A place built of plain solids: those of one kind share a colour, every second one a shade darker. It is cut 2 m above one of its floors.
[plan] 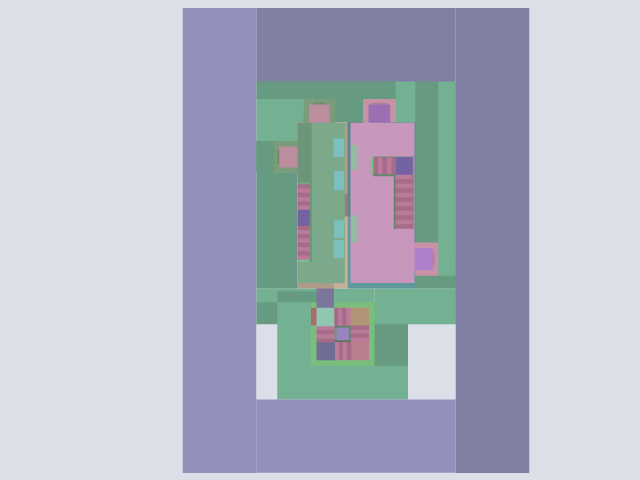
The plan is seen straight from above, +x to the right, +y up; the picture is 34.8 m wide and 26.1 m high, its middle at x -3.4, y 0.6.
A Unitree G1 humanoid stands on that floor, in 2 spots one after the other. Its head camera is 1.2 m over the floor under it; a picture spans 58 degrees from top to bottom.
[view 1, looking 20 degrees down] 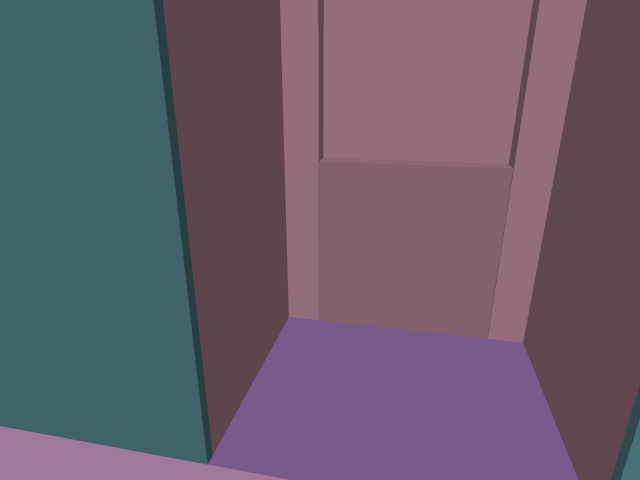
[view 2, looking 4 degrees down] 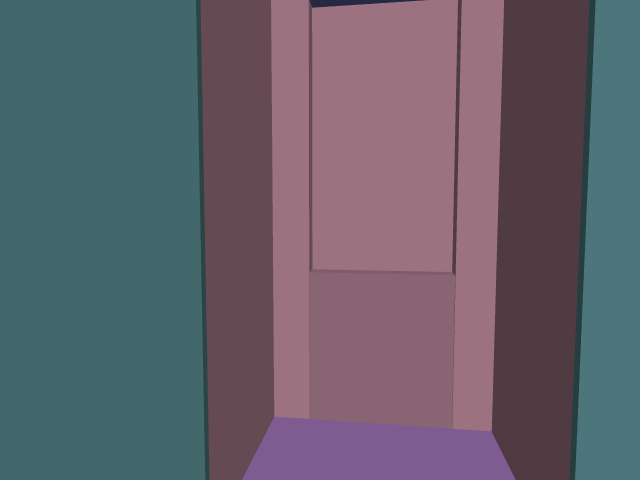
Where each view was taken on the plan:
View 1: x -0.17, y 5.97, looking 102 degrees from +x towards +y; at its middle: wall_emb_hall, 2.17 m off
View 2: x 0.35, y -0.44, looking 8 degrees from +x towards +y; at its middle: wall_emb_hall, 2.51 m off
